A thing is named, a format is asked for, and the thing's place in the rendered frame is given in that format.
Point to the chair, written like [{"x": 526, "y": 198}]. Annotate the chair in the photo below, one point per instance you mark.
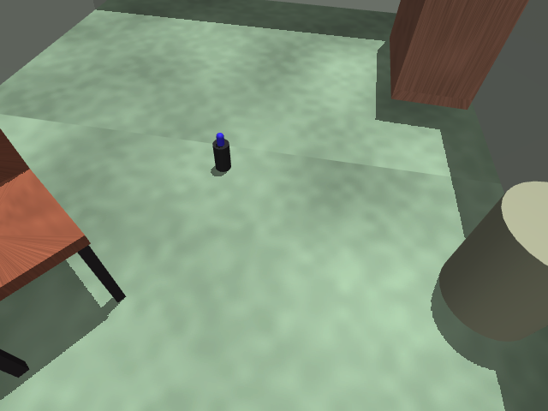
[{"x": 36, "y": 234}]

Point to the bottle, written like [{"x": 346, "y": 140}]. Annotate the bottle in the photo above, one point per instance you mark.
[{"x": 221, "y": 153}]

